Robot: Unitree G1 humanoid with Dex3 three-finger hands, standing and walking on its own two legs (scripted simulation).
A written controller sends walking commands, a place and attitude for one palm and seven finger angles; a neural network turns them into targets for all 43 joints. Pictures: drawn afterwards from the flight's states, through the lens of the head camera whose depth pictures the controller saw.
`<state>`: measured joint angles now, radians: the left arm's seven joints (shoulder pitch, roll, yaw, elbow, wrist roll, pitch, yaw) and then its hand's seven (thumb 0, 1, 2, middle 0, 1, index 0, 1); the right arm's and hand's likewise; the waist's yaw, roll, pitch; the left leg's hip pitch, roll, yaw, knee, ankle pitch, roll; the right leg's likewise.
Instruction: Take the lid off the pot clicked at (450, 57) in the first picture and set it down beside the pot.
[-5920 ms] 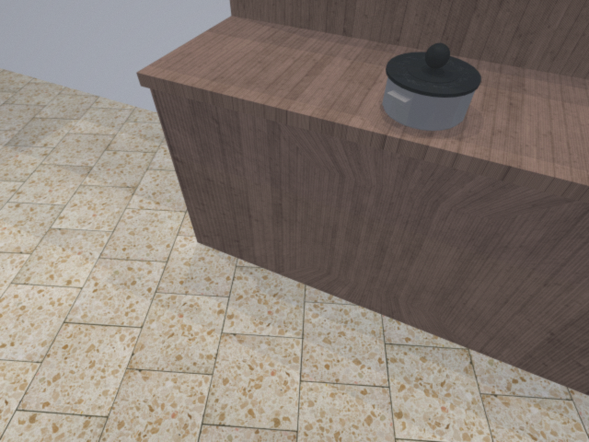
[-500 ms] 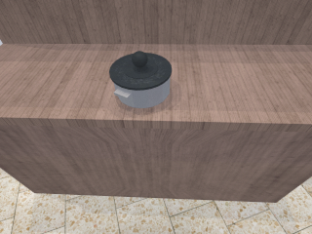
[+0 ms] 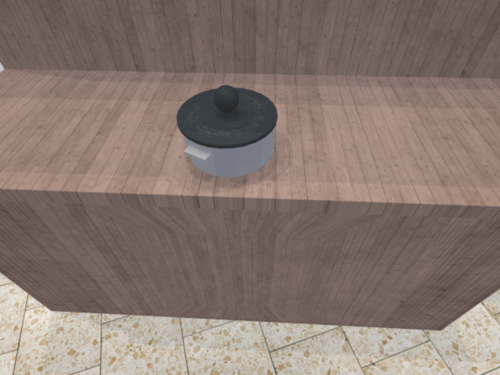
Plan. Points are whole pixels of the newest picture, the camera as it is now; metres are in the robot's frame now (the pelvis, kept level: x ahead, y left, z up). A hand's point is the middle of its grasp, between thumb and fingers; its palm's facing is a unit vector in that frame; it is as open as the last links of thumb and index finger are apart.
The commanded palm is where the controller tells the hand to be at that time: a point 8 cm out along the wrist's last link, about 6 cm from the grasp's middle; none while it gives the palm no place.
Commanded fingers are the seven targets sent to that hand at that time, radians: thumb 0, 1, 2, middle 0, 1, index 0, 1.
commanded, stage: shuffle to correct the standing spot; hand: left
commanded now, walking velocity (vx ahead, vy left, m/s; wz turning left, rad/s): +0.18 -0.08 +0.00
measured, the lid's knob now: (226, 98) +0.59 +0.09 +0.15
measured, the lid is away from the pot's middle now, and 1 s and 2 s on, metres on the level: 0.00 0.00 0.00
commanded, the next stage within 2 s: come to a stop and stand still in 0.34 s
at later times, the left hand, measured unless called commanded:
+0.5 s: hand out of the picture +0.10 +0.15 -0.18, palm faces +0.05 -0.98 -0.17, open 7.4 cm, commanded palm none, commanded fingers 0.00 0.90 0.90 -0.20 -0.30 -0.20 -0.30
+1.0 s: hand (185, 350) +0.21 +0.15 -0.19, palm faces +0.04 -0.98 -0.21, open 7.3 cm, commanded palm none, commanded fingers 0.00 0.90 0.90 -0.20 -0.30 -0.20 -0.30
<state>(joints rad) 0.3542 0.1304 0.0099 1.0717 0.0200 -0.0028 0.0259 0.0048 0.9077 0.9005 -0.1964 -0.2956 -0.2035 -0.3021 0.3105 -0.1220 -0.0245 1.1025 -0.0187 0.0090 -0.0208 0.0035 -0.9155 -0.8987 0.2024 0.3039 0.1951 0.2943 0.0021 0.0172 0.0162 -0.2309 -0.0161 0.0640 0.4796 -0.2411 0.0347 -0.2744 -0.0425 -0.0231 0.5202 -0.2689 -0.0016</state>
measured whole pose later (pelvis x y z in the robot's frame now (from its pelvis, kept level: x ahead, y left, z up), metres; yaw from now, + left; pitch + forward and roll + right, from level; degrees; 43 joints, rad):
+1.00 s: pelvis +0.12 -0.03 -0.02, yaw +2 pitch -1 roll +0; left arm 0.14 0.18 0.04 0.90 0.04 0.02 0.05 0.01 0.90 0.90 -0.20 -0.30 -0.21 -0.30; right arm 0.12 -0.22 -0.07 0.92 -0.01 0.04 -0.02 0.00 -0.92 -0.90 0.20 0.30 0.19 0.29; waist 0.00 -0.04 0.15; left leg -0.41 -0.02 -0.01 0.86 -0.45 -0.02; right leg -0.46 -0.08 -0.01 0.64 -0.16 0.03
